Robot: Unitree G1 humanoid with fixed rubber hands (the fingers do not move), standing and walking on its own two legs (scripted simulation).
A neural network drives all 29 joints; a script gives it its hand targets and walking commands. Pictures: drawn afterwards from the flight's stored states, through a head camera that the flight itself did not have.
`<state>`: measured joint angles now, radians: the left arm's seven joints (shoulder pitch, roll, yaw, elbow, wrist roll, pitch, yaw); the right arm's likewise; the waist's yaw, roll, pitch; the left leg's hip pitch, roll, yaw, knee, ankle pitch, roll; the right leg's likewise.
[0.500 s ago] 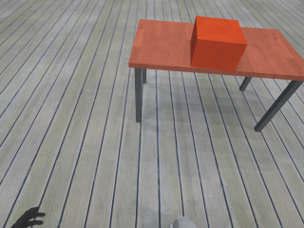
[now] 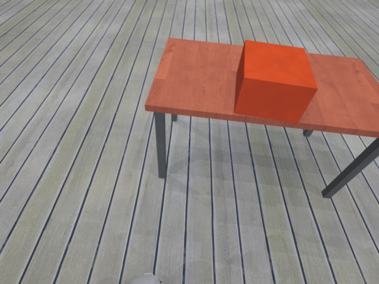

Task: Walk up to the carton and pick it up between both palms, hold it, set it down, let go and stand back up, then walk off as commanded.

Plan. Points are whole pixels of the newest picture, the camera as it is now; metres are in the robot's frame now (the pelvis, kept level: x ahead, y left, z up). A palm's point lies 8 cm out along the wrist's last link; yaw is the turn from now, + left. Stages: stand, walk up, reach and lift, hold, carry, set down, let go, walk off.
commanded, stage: walk up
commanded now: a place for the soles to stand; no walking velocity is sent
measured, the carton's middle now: (270, 79) +0.91 -0.28 -0.06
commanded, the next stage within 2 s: none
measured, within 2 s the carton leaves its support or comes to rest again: neither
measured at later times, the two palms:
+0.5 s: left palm (104, 210) +0.29 +0.23 -0.08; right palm out of the picture +0.14 -0.44 -0.11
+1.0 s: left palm (129, 177) +0.40 +0.20 -0.10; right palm (368, 213) +0.35 -0.45 -0.07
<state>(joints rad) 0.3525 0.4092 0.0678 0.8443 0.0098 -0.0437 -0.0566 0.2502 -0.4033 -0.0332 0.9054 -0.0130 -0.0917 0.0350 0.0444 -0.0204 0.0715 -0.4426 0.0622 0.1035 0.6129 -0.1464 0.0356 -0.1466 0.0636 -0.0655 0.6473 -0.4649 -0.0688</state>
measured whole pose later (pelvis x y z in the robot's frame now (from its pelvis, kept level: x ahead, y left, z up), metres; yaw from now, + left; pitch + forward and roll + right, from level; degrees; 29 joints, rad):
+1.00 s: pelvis +0.32 -0.11 +0.01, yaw -4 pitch -3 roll +0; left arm 0.27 0.42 0.04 0.91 0.01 -0.05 -0.03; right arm 0.28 -0.43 -0.07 0.89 0.00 -0.09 0.03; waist -0.02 -0.03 0.08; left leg -0.31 0.06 0.09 0.65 -0.29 0.01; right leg -0.45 -0.03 -0.02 1.13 -0.45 -0.04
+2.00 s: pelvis +0.36 -0.14 +0.01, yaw -1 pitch -1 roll +0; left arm 0.10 0.37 0.01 1.10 0.01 -0.03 0.00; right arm 0.09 -0.38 -0.01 1.06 0.00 -0.01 0.01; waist 0.02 0.01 0.06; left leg -0.26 0.03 0.01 0.64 -0.36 -0.02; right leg -0.37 -0.04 0.00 0.60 -0.20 0.03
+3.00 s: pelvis +0.44 -0.28 +0.00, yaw -6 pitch -4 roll +1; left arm 0.18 0.40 0.09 0.89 0.03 0.04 -0.07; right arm 0.24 -0.47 -0.07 0.99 0.00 -0.02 -0.06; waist 0.02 -0.02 0.15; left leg -0.43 0.04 -0.04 1.21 -0.51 0.03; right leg -0.36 -0.01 -0.07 0.73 -0.31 -0.04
